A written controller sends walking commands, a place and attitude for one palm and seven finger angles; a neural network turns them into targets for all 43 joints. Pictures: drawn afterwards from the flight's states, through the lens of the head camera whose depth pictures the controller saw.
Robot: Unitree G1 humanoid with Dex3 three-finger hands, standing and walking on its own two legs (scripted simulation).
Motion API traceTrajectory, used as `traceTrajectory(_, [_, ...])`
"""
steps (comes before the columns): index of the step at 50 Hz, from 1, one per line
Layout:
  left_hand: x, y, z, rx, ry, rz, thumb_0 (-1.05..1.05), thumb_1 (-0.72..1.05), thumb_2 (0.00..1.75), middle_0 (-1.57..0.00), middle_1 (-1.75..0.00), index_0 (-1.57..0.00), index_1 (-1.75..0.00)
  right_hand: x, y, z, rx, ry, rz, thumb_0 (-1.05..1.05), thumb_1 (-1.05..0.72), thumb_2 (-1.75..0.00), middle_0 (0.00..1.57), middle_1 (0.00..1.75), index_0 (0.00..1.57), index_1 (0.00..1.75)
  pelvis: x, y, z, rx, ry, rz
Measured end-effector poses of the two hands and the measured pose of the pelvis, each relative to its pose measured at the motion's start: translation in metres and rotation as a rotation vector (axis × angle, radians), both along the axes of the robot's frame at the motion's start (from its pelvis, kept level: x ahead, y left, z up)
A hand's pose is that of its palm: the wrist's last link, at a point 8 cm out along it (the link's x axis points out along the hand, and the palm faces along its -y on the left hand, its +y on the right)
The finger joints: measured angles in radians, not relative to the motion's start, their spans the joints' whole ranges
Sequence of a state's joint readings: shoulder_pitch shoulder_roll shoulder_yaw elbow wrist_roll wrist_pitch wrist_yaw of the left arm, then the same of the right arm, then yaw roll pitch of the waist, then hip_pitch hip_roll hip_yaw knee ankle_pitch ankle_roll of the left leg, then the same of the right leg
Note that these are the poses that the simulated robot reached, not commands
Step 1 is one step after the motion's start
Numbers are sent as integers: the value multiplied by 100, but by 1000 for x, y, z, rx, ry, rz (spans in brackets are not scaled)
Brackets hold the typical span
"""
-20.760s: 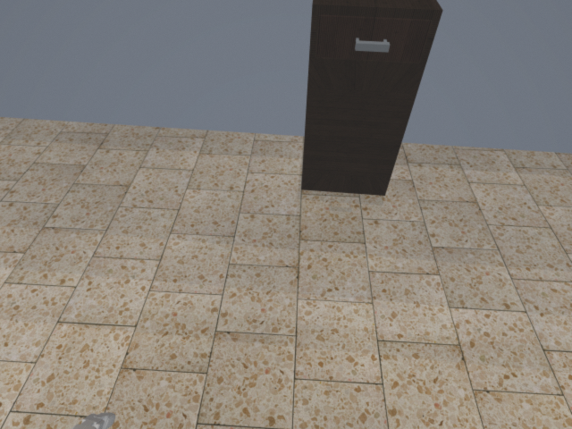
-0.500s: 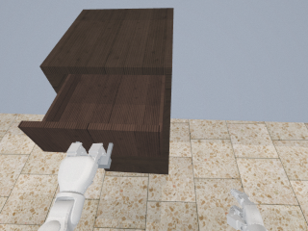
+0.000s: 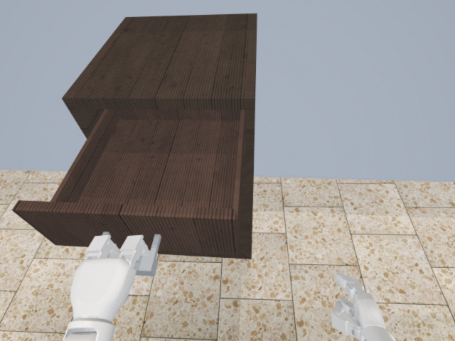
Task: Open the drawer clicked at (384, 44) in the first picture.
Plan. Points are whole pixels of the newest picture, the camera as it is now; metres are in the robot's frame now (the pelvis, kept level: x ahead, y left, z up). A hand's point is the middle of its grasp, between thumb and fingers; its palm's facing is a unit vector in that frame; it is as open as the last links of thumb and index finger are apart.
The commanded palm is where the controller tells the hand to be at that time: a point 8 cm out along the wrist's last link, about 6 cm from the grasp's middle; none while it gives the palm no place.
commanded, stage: pull the drawer open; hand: left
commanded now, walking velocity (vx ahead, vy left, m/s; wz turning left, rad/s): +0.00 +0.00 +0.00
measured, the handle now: (126, 251) +0.26 +0.21 +0.02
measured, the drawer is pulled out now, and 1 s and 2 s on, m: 0.27 0.30 0.30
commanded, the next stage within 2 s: open the thumb to release the handle in 0.58 s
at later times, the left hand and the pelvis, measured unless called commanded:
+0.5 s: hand (115, 307) +0.17 +0.21 +0.00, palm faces +0.02 -0.09 -1.00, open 5.9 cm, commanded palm +0.12 +0.22 +0.05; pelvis +0.00 +0.00 -0.01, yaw -1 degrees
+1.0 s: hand (117, 303) +0.18 +0.21 +0.00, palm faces +0.05 -0.09 -0.99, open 8.4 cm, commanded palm +0.15 +0.22 +0.05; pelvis -0.01 -0.01 -0.01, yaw +1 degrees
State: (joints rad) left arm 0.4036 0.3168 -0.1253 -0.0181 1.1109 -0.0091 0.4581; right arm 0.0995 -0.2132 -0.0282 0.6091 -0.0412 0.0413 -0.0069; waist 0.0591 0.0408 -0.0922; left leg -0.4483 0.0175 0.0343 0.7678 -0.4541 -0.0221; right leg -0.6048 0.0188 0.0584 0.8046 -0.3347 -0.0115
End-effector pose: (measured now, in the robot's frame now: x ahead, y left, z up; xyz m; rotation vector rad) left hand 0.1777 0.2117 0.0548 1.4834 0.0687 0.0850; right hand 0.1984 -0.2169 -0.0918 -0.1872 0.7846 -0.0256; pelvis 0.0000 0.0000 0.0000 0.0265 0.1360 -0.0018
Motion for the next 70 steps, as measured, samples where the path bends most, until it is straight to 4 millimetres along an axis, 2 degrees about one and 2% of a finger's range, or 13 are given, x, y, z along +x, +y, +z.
traceTrajectory(14, [-29,-1,0,-7,4,2,2,66,76,-30,-135,-41,-134,4,-1,-3,1,-9,31,2,-90,-90,20,30,21,30,0,-1,-6,4,12,-6])
traceTrajectory(34, [-30,-1,0,0,-7,2,2,66,76,-31,-134,-40,-134,0,-4,-14,-2,22,25,2,-90,-90,20,30,21,30,2,-2,-11,6,32,-7])
traceTrajectory(41, [-28,-2,-1,4,-39,22,1,62,78,-35,-134,-40,-133,1,-2,-16,-19,28,34,2,-90,-90,20,30,20,30,-3,-3,-10,3,24,15])
traceTrajectory(48, [-26,-4,1,-1,-40,48,0,40,69,-38,-131,-39,-130,4,4,-8,-11,-1,43,2,-90,-90,20,30,20,30,-9,-5,-6,4,-2,20])
traceTrajectory(60, [-26,-2,2,-2,-16,27,0,-27,40,-37,-127,-34,-122,2,7,3,-20,-31,52,1,-90,-90,21,30,21,30,-18,-6,-1,2,-32,25])
traceTrajectory(64, [-26,-2,1,-3,-18,22,0,-39,35,-37,-127,-33,-121,-3,6,2,-28,-17,50,1,-90,-90,21,30,21,30,-20,-5,0,1,-32,27])
traceTrajectory(70, [-24,-3,0,-11,-29,31,0,-47,32,-37,-126,-32,-120,-10,6,-2,-27,2,45,2,-90,-90,20,30,21,30,-21,-3,0,1,-29,28])
